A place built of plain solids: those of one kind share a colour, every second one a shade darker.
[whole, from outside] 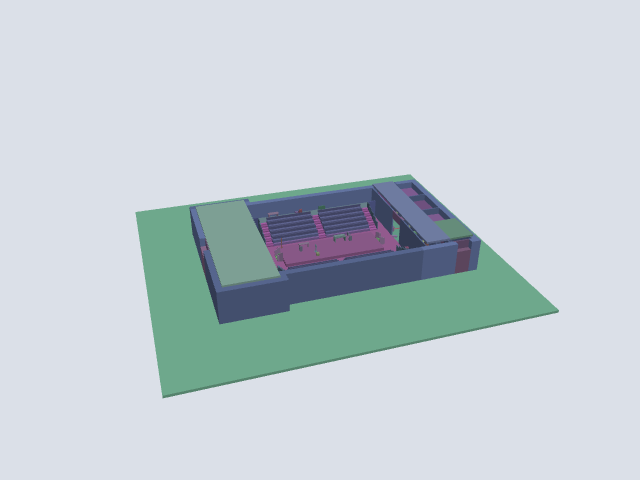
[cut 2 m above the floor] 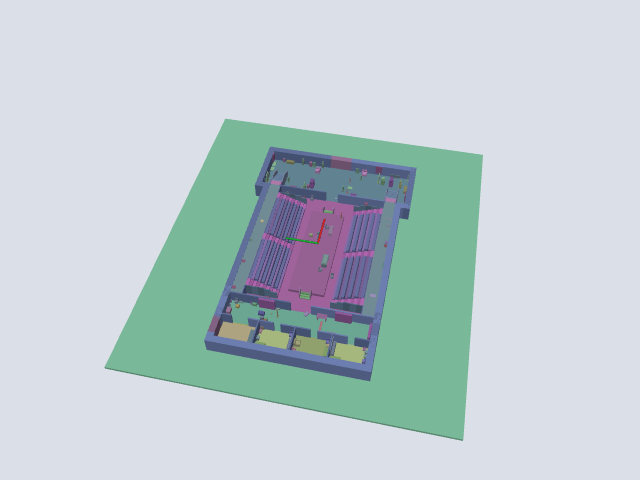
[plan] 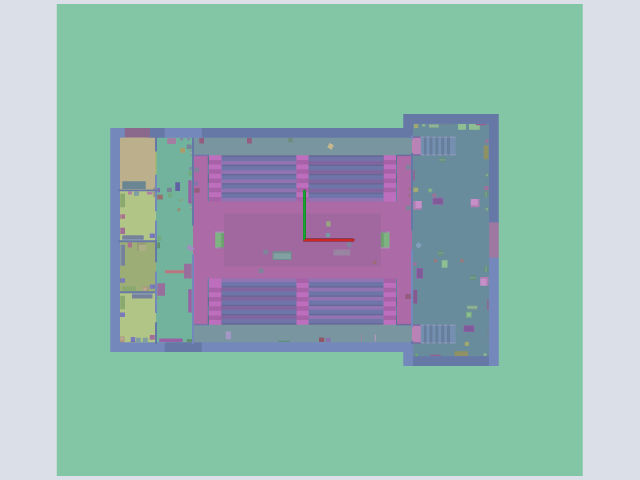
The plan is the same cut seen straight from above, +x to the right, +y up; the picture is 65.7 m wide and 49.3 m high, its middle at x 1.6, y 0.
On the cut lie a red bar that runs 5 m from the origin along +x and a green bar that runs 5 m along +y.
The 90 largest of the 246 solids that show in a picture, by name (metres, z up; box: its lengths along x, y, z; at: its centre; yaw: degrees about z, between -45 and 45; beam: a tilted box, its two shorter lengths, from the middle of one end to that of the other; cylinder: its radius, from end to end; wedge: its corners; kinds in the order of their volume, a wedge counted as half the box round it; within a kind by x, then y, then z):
{
 "ground_under_all_1": {"box": [54.05, 48.51, 0.4], "at": [1.57, 0.0, -0.75]},
 "wall_1": {"box": [1.0, 7.04, 5.22], "at": [-19.45, -7.98, 2.01]},
 "wall_2": {"box": [1.0, 7.04, 5.22], "at": [-19.45, -2.75, 2.01]},
 "wall_3": {"box": [1.0, 7.04, 5.22], "at": [-19.45, 2.48, 2.01]},
 "wall_4": {"box": [1.0, 7.3, 5.22], "at": [-19.45, 7.85, 2.01]},
 "wall_5": {"box": [1.5, 1.0, 5.22], "at": [-19.2, 11.0, 2.01]},
 "wall_6": {"box": [5.6, 1.0, 5.22], "at": [-17.15, -11.0, 2.01]},
 "wall_7": {"box": [4.0, 0.2, 5.22], "at": [-17.15, -5.37, 2.01]},
 "wall_8": {"box": [4.0, 0.2, 5.22], "at": [-17.15, -0.13, 2.01]},
 "wall_9": {"box": [4.0, 0.2, 5.22], "at": [-17.15, 5.1, 2.01]},
 "wall_10": {"box": [0.2, 2.24, 5.22], "at": [-15.25, -9.58, 2.01]},
 "wall_11": {"box": [0.2, 2.24, 5.22], "at": [-15.25, -9.58, 2.01]},
 "wall_12": {"box": [0.2, 2.24, 5.22], "at": [-15.25, -6.39, 2.01]},
 "wall_13": {"box": [0.2, 4.28, 5.22], "at": [-15.25, -5.37, 2.01]},
 "wall_14": {"box": [0.2, 2.24, 5.22], "at": [-15.25, -4.35, 2.01]},
 "wall_15": {"box": [0.2, 2.24, 5.22], "at": [-15.25, -1.15, 2.01]},
 "wall_16": {"box": [0.2, 4.28, 5.22], "at": [-15.25, -0.13, 2.01]},
 "wall_17": {"box": [0.2, 2.24, 5.22], "at": [-15.25, 0.89, 2.01]},
 "wall_18": {"box": [0.2, 3.74, 5.22], "at": [-15.25, 4.83, 2.01]},
 "wall_19": {"box": [0.2, 1.6, 5.22], "at": [-15.25, 9.9, 2.01]},
 "wall_20": {"box": [1.5, 1.0, 5.22], "at": [-15.1, 11.0, 2.01]},
 "wall_21": {"box": [5.6, 1.0, 5.22], "at": [-13.35, -11.0, 2.01]},
 "wall_22": {"box": [5.6, 1.0, 5.22], "at": [-13.35, 11.0, 2.01]},
 "wall_23": {"box": [0.2, 9.22, 5.22], "at": [-11.45, -6.09, 2.01]},
 "wall_24": {"box": [0.2, 9.22, 5.22], "at": [-11.45, 6.09, 2.01]},
 "wall_25": {"box": [23.5, 1.0, 5.22], "at": [-0.6, -11.0, 2.01]},
 "wall_26": {"box": [23.5, 1.0, 5.22], "at": [-0.6, 11.0, 2.01]},
 "wall_27": {"box": [1.0, 2.31, 5.22], "at": [10.65, -11.8, 2.01]},
 "wall_28": {"box": [1.0, 2.31, 5.22], "at": [10.65, 11.8, 2.01]},
 "wall_29": {"box": [0.2, 7.95, 5.22], "at": [11.05, -4.97, 2.01]},
 "wall_30": {"box": [0.2, 7.95, 5.22], "at": [11.05, 4.97, 2.01]},
 "wall_31": {"box": [0.2, 7.95, 5.22], "at": [11.05, 4.97, 2.01]},
 "wall_32": {"box": [9.8, 1.0, 5.22], "at": [15.05, -12.45, 2.01]},
 "wall_33": {"box": [9.8, 1.0, 5.22], "at": [15.05, 12.45, 2.01]},
 "wall_34": {"box": [1.0, 11.15, 5.22], "at": [19.45, -7.38, 2.01]},
 "wall_35": {"box": [1.0, 11.15, 5.22], "at": [19.45, 7.38, 2.01]},
 "floor_hall_1": {"box": [22.5, 21.2, 0.6], "at": [-0.2, 0.0, -0.3]},
 "step_tier_1": {"box": [7.73, 0.95, 2.55], "at": [-4.69, -8.22, 0.68]},
 "step_tier_2": {"box": [7.73, 0.95, 2.16], "at": [-4.69, -7.28, 0.48]},
 "step_tier_3": {"box": [7.73, 0.95, 1.77], "at": [-4.69, -6.33, 0.28]},
 "step_tier_4": {"box": [7.73, 0.95, 1.38], "at": [-4.69, -5.38, 0.09]},
 "step_tier_5": {"box": [7.73, 0.95, 0.99], "at": [-4.69, -4.42, -0.1]},
 "step_tier_6": {"box": [7.73, 0.95, 0.99], "at": [-4.69, 4.42, -0.1]},
 "step_tier_7": {"box": [7.73, 0.95, 1.38], "at": [-4.69, 5.38, 0.09]},
 "step_tier_8": {"box": [7.73, 0.95, 1.77], "at": [-4.69, 6.33, 0.28]},
 "step_tier_9": {"box": [7.73, 0.95, 2.16], "at": [-4.69, 7.28, 0.48]},
 "step_tier_10": {"box": [7.73, 0.95, 2.55], "at": [-4.69, 8.22, 0.68]},
 "step_tier_11": {"box": [7.73, 0.95, 2.55], "at": [4.29, -8.22, 0.68]},
 "step_tier_12": {"box": [7.73, 0.95, 2.16], "at": [4.29, -7.28, 0.48]},
 "step_tier_13": {"box": [7.73, 0.95, 1.77], "at": [4.29, -6.33, 0.28]},
 "step_tier_14": {"box": [7.73, 0.95, 1.38], "at": [4.29, -5.38, 0.09]},
 "step_tier_15": {"box": [7.73, 0.95, 0.99], "at": [4.29, -4.42, -0.1]},
 "step_tier_16": {"box": [7.73, 0.95, 0.99], "at": [4.29, 4.42, -0.1]},
 "step_tier_17": {"box": [7.73, 0.95, 1.38], "at": [4.29, 5.38, 0.09]},
 "step_tier_18": {"box": [7.73, 0.95, 1.77], "at": [4.29, 6.33, 0.28]},
 "step_tier_19": {"box": [7.73, 0.95, 2.16], "at": [4.29, 7.28, 0.48]},
 "step_tier_20": {"box": [7.73, 0.95, 2.55], "at": [4.29, 8.22, 0.68]},
 "floor_walk_1": {"box": [22.5, 1.9, 2.55], "at": [-0.2, -9.65, 0.68]},
 "floor_walk_2": {"box": [22.5, 1.9, 2.55], "at": [-0.2, 9.65, 0.68]},
 "floor_foyer_1": {"box": [8.0, 24.1, 0.6], "at": [15.05, 0.0, -0.3]},
 "platform_strip_1": {"box": [16.1, 5.4, 1.1], "at": [-0.2, 0.0, -0.05]},
 "ceil_foyer_1": {"box": [8.0, 24.1, 0.3], "at": [15.05, 0.0, 4.8]},
 "floor_backstage_1": {"box": [3.8, 21.2, 0.6], "at": [-13.35, 0.0, -0.3]},
 "floor_dressing_1": {"box": [3.8, 5.24, 0.6], "at": [-17.15, -7.98, -0.3]},
 "floor_dressing_2": {"box": [3.8, 5.24, 0.6], "at": [-17.15, -2.75, -0.3]},
 "floor_dressing_3": {"box": [3.8, 5.24, 0.6], "at": [-17.15, 2.48, -0.3]},
 "ceil_backstage_1": {"box": [3.8, 21.2, 0.3], "at": [-13.35, 0.0, 5.15]},
 "door_leaf_1": {"box": [2.6, 0.97, 3.87], "at": [-17.15, 11.02, 1.33]},
 "door_leaf_2": {"box": [0.97, 3.6, 3.87], "at": [19.46, 0.0, 1.33]},
 "ceil_dressing_1": {"box": [3.8, 5.24, 0.3], "at": [-17.15, -7.98, 3.4]},
 "ceil_dressing_2": {"box": [3.8, 5.24, 0.3], "at": [-17.15, -2.75, 3.4]},
 "ceil_dressing_3": {"box": [3.8, 5.24, 0.3], "at": [-17.15, 2.48, 3.4]},
 "floor_dock_1": {"box": [3.8, 5.5, 0.6], "at": [-17.15, 7.85, -0.3]},
 "step_aisle_1": {"box": [1.25, 0.48, 2.55], "at": [-9.17, -8.46, 0.68]},
 "step_aisle_2": {"box": [1.25, 0.48, 2.55], "at": [-9.17, 8.46, 0.68]},
 "step_aisle_3": {"box": [1.25, 0.48, 2.55], "at": [-0.2, -8.46, 0.68]},
 "step_aisle_4": {"box": [1.25, 0.48, 2.55], "at": [-0.2, 8.46, 0.68]},
 "step_aisle_5": {"box": [1.25, 0.48, 2.55], "at": [8.77, -8.46, 0.68]},
 "step_aisle_6": {"box": [1.25, 0.48, 2.55], "at": [8.77, 8.46, 0.68]},
 "flats_backstage_1": {"box": [2.4, 0.35, 3.6], "at": [-13.7, -10.29, 1.8]},
 "flats_backstage_2": {"box": [0.35, 2.4, 3.6], "at": [-11.76, -6.25, 1.8]},
 "flats_backstage_3": {"box": [0.35, 2.4, 3.6], "at": [-11.76, 4.95, 1.8]},
 "landing_foyer_1": {"box": [0.9, 1.7, 2.55], "at": [11.5, -9.65, 0.68]},
 "landing_foyer_2": {"box": [0.9, 1.7, 2.55], "at": [11.5, 9.65, 0.68]},
 "ceil_dock_1": {"box": [3.8, 5.5, 0.3], "at": [-17.15, 7.85, 5.15]},
 "seats_1": {"box": [7.66, 0.44, 0.45], "at": [-4.67, 4.53, 0.61]},
 "seats_2": {"box": [7.66, 0.44, 0.45], "at": [-4.67, 5.48, 1.0]},
 "seats_3": {"box": [7.66, 0.44, 0.45], "at": [4.27, 4.53, 0.61]},
 "seats_4": {"box": [7.66, 0.44, 0.45], "at": [4.27, 5.48, 1.0]},
 "workbench_dock_1": {"box": [2.4, 0.8, 0.91], "at": [-17.5, 5.63, 0.45]}
}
